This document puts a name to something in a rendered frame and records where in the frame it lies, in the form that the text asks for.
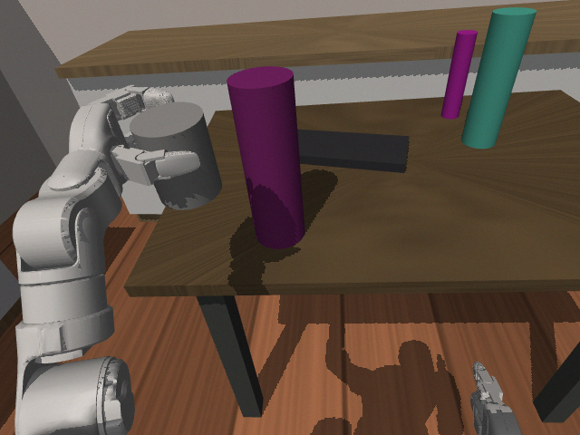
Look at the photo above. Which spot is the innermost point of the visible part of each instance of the right robot hand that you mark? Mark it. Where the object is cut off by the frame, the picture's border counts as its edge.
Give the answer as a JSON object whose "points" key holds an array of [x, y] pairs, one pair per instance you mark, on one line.
{"points": [[491, 415]]}

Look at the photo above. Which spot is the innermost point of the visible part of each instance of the table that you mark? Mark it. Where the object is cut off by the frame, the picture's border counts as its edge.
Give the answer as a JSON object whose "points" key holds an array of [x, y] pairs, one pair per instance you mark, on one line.
{"points": [[458, 220]]}

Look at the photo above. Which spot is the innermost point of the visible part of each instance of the left robot hand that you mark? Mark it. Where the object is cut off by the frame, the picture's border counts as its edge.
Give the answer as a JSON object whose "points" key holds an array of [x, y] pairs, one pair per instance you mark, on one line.
{"points": [[95, 127]]}

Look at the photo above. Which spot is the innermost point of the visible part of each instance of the left robot arm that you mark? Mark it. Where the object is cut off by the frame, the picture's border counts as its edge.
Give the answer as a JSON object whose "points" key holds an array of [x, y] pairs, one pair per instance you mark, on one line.
{"points": [[61, 264]]}

